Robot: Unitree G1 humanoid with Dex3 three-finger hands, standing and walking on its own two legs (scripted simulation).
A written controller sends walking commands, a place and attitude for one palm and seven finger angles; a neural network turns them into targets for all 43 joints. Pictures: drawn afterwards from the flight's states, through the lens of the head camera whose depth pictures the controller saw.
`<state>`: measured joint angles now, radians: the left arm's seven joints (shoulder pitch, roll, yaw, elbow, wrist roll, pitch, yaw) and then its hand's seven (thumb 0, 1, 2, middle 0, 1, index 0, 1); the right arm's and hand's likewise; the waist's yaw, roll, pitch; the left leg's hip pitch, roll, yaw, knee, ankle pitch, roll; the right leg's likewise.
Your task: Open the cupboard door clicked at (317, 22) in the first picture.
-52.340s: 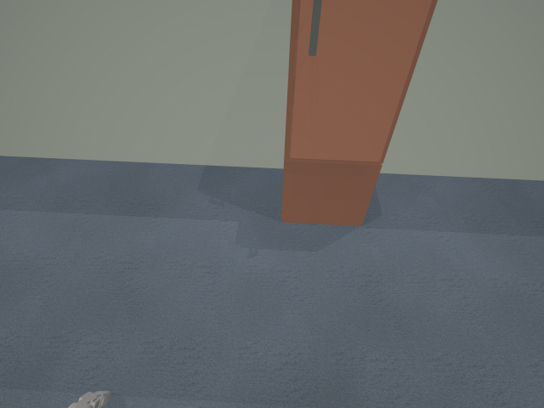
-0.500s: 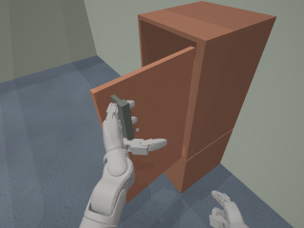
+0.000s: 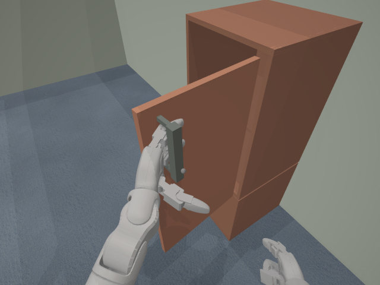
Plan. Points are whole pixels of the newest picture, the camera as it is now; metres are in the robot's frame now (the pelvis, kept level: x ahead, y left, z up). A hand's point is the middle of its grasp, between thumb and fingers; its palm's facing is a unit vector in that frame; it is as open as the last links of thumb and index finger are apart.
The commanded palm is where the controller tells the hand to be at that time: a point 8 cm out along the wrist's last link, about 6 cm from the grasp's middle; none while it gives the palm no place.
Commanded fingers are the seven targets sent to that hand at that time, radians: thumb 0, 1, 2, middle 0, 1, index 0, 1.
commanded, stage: slide the hand sideways off the handle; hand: left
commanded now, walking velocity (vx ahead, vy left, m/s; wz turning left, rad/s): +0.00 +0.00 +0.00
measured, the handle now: (169, 149) +0.33 +0.09 +0.15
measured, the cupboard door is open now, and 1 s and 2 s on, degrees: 98 99 99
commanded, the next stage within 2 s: draw the hand back to the body in 1.06 s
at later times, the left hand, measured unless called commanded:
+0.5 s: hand (178, 183) +0.25 +0.06 +0.15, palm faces -0.10 -0.99 -0.03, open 16.2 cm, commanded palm +0.21 +0.12 +0.15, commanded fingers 0.00 -0.50 0.30 -0.15 -0.30 -0.15 -0.30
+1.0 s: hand (141, 212) +0.19 +0.11 +0.14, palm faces +0.02 -0.99 -0.10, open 16.3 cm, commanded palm +0.15 +0.16 +0.15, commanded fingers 0.00 -0.50 0.30 -0.15 -0.30 -0.15 -0.30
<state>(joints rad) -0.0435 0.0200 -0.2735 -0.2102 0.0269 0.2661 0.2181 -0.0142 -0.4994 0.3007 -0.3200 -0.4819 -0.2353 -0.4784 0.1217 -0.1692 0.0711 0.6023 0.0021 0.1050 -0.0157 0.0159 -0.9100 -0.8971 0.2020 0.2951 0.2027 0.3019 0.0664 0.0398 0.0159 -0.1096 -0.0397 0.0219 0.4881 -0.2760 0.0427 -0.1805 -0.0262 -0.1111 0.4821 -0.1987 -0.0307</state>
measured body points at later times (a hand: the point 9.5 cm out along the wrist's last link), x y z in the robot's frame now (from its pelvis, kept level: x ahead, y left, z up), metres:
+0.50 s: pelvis +0.01 -0.02 +0.00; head -0.02 -0.03 +0.45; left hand +0.25 +0.11 +0.15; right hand +0.22 -0.21 -0.07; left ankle +0.00 +0.09 -0.74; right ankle +0.05 -0.10 -0.74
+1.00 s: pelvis +0.03 -0.04 -0.01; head -0.01 -0.06 +0.44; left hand +0.19 +0.16 +0.15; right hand +0.22 -0.25 -0.07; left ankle +0.00 +0.09 -0.74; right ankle +0.05 -0.10 -0.74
